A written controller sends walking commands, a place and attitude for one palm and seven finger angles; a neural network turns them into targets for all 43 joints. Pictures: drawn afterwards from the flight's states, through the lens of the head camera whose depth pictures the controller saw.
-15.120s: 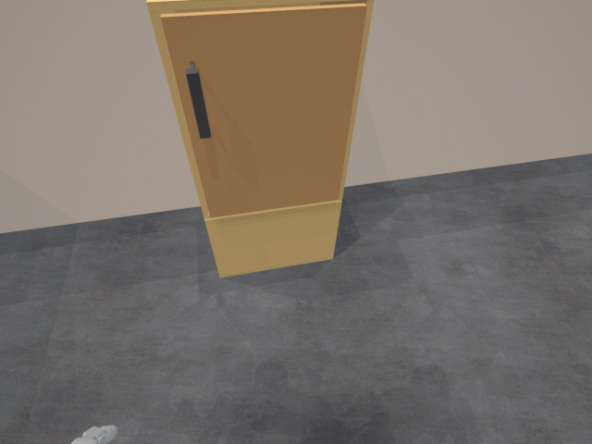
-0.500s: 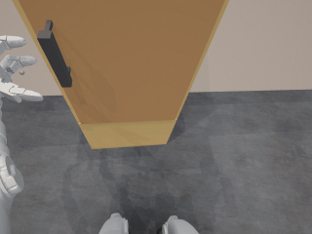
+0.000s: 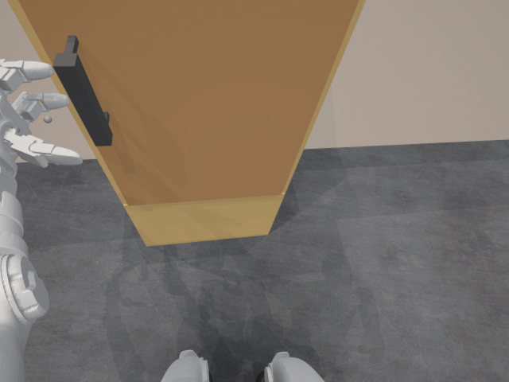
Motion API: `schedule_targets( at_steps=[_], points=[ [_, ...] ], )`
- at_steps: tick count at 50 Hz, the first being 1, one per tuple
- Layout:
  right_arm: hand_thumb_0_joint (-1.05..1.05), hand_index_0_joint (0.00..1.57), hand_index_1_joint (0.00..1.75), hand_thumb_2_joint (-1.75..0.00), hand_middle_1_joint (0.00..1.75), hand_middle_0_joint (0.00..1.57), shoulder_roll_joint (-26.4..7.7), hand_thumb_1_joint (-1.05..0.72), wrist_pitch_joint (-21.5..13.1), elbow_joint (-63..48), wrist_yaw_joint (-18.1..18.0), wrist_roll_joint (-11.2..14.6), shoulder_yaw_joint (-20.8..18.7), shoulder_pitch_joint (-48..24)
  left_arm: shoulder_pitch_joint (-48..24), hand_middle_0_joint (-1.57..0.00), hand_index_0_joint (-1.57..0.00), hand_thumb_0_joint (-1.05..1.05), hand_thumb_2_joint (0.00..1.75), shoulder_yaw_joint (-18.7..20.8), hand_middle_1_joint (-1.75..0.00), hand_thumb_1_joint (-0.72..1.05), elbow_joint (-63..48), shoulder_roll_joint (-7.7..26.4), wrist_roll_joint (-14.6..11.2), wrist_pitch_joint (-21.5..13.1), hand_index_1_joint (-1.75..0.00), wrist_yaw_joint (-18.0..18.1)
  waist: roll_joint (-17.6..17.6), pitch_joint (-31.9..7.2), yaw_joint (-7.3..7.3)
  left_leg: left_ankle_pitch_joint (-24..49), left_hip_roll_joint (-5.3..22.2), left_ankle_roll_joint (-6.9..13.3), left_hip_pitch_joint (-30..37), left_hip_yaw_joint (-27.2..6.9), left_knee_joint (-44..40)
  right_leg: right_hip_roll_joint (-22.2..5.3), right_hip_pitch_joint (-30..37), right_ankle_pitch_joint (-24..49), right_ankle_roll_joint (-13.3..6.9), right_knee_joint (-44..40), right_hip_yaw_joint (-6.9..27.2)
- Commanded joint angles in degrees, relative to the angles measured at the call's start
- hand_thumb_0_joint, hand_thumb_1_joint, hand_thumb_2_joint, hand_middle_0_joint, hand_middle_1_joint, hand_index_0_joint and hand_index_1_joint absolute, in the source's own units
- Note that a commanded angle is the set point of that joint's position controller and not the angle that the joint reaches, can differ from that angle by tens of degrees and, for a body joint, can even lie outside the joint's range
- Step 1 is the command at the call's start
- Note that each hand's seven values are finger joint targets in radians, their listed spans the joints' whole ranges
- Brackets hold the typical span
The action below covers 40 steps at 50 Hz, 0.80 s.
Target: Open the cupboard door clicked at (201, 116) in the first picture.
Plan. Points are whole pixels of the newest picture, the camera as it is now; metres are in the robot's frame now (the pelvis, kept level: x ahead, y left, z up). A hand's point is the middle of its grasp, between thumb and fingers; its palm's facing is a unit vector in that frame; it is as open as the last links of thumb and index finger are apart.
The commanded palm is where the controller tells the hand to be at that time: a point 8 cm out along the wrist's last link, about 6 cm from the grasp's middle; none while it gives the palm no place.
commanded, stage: slide the fingers in behind the handle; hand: left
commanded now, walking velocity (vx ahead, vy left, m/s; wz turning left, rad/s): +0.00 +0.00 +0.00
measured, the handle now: (89, 95) +0.53 +0.23 +0.09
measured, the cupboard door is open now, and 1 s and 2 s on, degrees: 0 0 0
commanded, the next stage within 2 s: close the thumb around the handle in 1.32 s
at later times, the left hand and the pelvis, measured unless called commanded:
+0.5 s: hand (75, 120) +0.48 +0.24 +0.09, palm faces +0.06 -1.00 +0.00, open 14.0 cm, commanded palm +0.46 +0.28 +0.09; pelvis +0.00 +0.00 +0.00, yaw +1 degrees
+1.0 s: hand (103, 117) +0.49 +0.20 +0.09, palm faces +0.07 -1.00 +0.00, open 14.0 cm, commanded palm +0.46 +0.25 +0.09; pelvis +0.00 -0.02 +0.00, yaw +1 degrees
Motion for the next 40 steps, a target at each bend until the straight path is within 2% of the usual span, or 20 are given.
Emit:
schedule_targets(
  at_steps=[1,2,6,8,11,12,13,15,16,19,22,23,25,27,30,33,35,36,37,40],
  points=[
    [0.0,0.2,0.3,-0.9,0.3,0.2,-11.8,-0.9,-0.8,-3.5,-0.7,-0.2,-4.1,7.3,-22.7,-0.3,-0.3,0.0,0.3,1.9,-1.2,-0.5,-12.1,17.4,-1.1,-3.8,-1.2,1.0,9.2,-22.8,1.21,24.5,0.1,-1.9,25.6,-7.0,-5.7,1.7,1.5,16.1,-0.9,-4.4,0.9],
    [0.0,0.2,0.3,-0.9,0.3,0.2,-11.6,-0.9,-0.8,-3.7,-0.6,-0.2,-4.2,7.2,-22.6,-0.3,-0.3,0.0,0.3,1.4,-1.2,-0.5,-13.2,16.4,-1.2,-4.1,-1.2,1.1,10.5,-23.8,1.48,24.4,0.0,-1.9,26.5,-6.8,-5.7,1.7,1.5,15.9,-0.9,-4.4,1.0],
    [0.0,0.2,0.3,-0.9,0.3,0.2,-11.4,-0.9,-1.0,-3.2,-0.4,-0.3,-4.4,7.2,-23.6,-0.3,-0.3,0.0,0.3,0.1,-1.2,-0.5,-14.6,13.6,-1.9,-4.9,-1.2,1.5,11.0,-25.1,1.02,26.2,0.3,-2.3,29.8,-7.5,-5.5,1.9,-0.1,15.7,-1.1,-4.3,0.7],
    [0.0,0.2,0.3,-0.9,0.3,0.2,-11.6,-0.9,-0.9,-3.0,-0.5,-0.2,-4.3,7.0,-22.3,-0.3,-0.3,0.0,0.3,-0.1,-1.2,-0.5,-12.2,13.4,-1.7,-4.3,-1.2,1.7,8.3,-22.8,0.99,24.1,0.2,-2.2,27.2,-7.6,-5.9,1.7,0.3,14.9,-1.0,-4.5,0.7],
    [0.0,0.2,0.3,-0.9,0.3,0.2,-11.3,-0.9,-1.0,-2.9,-0.4,-0.3,-4.4,6.6,-24.3,-0.3,-0.3,0.0,0.3,-2.0,-1.2,-0.5,-14.1,11.0,-1.3,-4.5,-1.2,2.6,10.9,-23.7,1.03,24.9,0.4,-2.7,29.7,-8.3,-6.0,1.6,-1.5,13.9,-1.2,-4.1,0.3],
    [0.0,0.2,0.3,-0.9,0.3,0.2,-11.1,-0.9,-1.1,-2.9,-0.3,-0.3,-4.3,6.5,-25.2,-0.3,-0.3,0.0,0.3,-3.9,-1.2,-0.5,-14.1,8.5,-1.2,-4.4,-1.2,3.0,10.8,-22.7,0.36,24.2,0.4,-2.7,30.0,-8.6,-6.2,1.6,-2.6,13.1,-1.1,-4.3,0.2],
    [0.0,0.2,0.3,-0.9,0.3,0.2,-11.2,-0.9,-1.3,-2.5,-0.3,-0.4,-4.4,6.4,-26.2,-0.3,-0.3,0.0,0.3,-3.8,-1.2,-0.5,-13.7,8.3,-1.3,-4.3,-1.2,3.5,10.1,-22.0,0.02,22.4,0.4,-2.6,29.5,-8.6,-6.2,1.6,-2.9,12.3,-1.1,-4.7,0.3],
    [0.0,0.2,0.3,-0.9,0.3,0.2,-11.4,-0.9,-1.4,-2.6,-0.3,-0.4,-4.4,6.7,-25.4,-0.3,-0.3,0.0,0.3,-1.3,-1.2,-0.5,-13.2,10.8,-1.4,-4.5,-1.2,4.5,8.4,-23.6,0.78,22.7,0.2,-2.4,28.7,-8.4,-6.1,1.5,-0.9,13.2,-1.1,-4.3,0.5],
    [0.0,0.2,0.3,-0.9,0.3,0.2,-11.3,-0.9,-1.5,-2.8,-0.3,-0.3,-4.3,6.4,-25.5,-0.3,-0.3,0.0,0.3,-2.5,-1.2,-0.5,-13.3,9.5,-1.3,-4.4,-1.2,4.7,8.2,-24.0,0.38,22.4,0.1,-2.2,28.1,-7.9,-5.9,1.5,-0.4,13.7,-1.0,-4.4,0.7],
    [0.0,0.2,0.3,-0.9,0.3,0.2,-11.2,-0.9,-1.7,-2.6,-0.2,-0.5,-4.2,6.6,-25.8,-0.3,-0.3,0.0,0.3,-1.7,-1.2,-0.5,-13.1,10.6,-0.6,-4.8,-1.2,5.5,8.1,-23.9,0.71,22.7,-0.2,-2.1,27.1,-7.8,-5.5,1.4,0.5,14.6,-1.1,-4.0,0.9],
    [0.0,0.2,0.3,-0.9,0.3,0.2,-10.8,-0.9,-1.7,-2.7,0.1,-0.5,-4.2,6.2,-27.6,-0.3,-0.3,0.0,0.3,-3.4,-1.2,-0.5,-13.3,8.9,0.2,-5.0,-1.2,6.2,10.0,-23.6,0.41,21.9,-0.2,-2.3,27.4,-7.7,-5.4,1.4,-0.6,13.9,-1.0,-4.0,1.0],
    [0.0,0.2,0.3,-0.9,0.3,0.2,-11.0,-0.9,-1.7,-2.6,0.1,-0.5,-4.2,6.3,-27.2,-0.3,-0.3,0.0,0.3,-2.7,-1.2,-0.5,-13.1,9.4,0.1,-5.0,-1.2,6.5,8.6,-23.8,0.38,21.7,-0.1,-2.3,27.2,-7.8,-5.5,1.4,-0.2,13.9,-1.0,-4.0,0.9],
    [0.0,0.2,0.3,-0.9,0.3,0.2,-10.8,-0.9,-1.8,-2.7,0.2,-0.5,-4.2,6.4,-27.8,-0.3,-0.3,0.0,0.3,-3.8,-1.2,-0.5,-13.6,7.6,-0.1,-5.4,-1.2,6.8,9.1,-24.9,0.18,23.1,-0.1,-2.3,28.1,-7.8,-5.3,1.5,-0.1,14.8,-1.0,-3.8,0.9],
    [0.0,0.2,0.3,-0.9,0.3,0.2,-10.9,-0.9,-1.8,-2.4,0.2,-0.5,-4.2,6.6,-27.1,-0.3,-0.3,0.0,0.3,-2.4,-1.2,-0.5,-13.1,9.2,-0.2,-5.1,-1.2,7.1,8.3,-25.0,0.47,23.3,-0.2,-2.1,26.9,-7.3,-5.0,1.5,1.3,16.0,-0.9,-3.8,1.1],
    [0.0,0.2,0.3,-0.9,0.3,0.2,-10.4,-0.9,-1.7,-2.9,0.5,-0.4,-4.4,6.6,-24.4,-0.3,-0.3,0.0,0.3,-2.6,-1.2,-0.5,-14.3,7.8,-0.2,-5.2,-1.2,7.4,8.8,-27.0,1.43,26.5,-0.3,-2.0,27.7,-6.7,-4.6,1.6,2.9,18.8,-0.9,-3.4,1.3],
    [0.0,0.2,0.3,-0.9,0.3,0.2,-10.2,-0.9,-1.4,-2.7,0.7,-0.3,-4.3,6.4,-25.4,-0.3,-0.3,0.0,0.3,-4.7,-1.2,-0.5,-13.2,5.5,0.0,-4.5,-1.2,7.9,7.5,-22.9,0.45,22.7,-0.4,-1.9,25.5,-6.6,-5.3,1.6,2.0,16.7,-0.7,-4.1,1.2],
    [0.0,0.2,0.3,-0.9,0.3,0.2,-10.4,-0.9,-1.6,-2.9,0.6,-0.4,-4.6,6.7,-25.4,-0.3,-0.3,0.0,0.3,-2.7,-1.2,-0.5,-15.0,7.3,-0.1,-5.1,-1.2,8.5,7.4,-25.6,1.17,23.7,-0.5,-1.8,26.2,-6.5,-5.2,1.6,3.4,17.7,-0.8,-3.9,1.4],
    [0.0,0.2,0.3,-0.9,0.3,0.2,-10.2,-0.9,-1.6,-2.9,0.7,-0.5,-4.5,6.5,-25.1,-0.3,-0.3,0.0,0.3,-3.2,-1.2,-0.5,-15.0,6.5,-0.1,-5.0,-1.2,8.7,7.7,-25.7,1.09,23.6,-0.6,-1.8,25.8,-6.1,-5.0,1.5,4.0,18.2,-0.7,-3.9,1.5],
    [0.0,0.2,0.3,-0.9,0.3,0.2,-10.2,-0.9,-1.6,-2.8,0.7,-0.4,-4.5,6.7,-24.6,-0.3,-0.3,0.0,0.3,-2.0,-1.2,-0.5,-14.6,7.7,-0.2,-5.0,-1.2,9.0,6.5,-25.2,1.25,23.3,-0.7,-1.6,24.8,-5.8,-5.0,1.5,5.0,18.9,-0.6,-4.2,1.8],
    [0.0,0.2,0.3,-0.9,0.3,0.2,-10.1,-0.9,-1.5,-2.8,0.6,-0.2,-4.3,6.6,-24.8,-0.3,-0.3,0.0,0.3,-3.0,-1.2,-0.5,-13.2,7.4,0.4,-5.1,-1.2,9.2,5.1,-23.1,0.71,21.6,-0.9,-1.3,22.1,-5.4,-5.2,1.4,5.8,19.1,-0.5,-4.2,2.2]
  ],
)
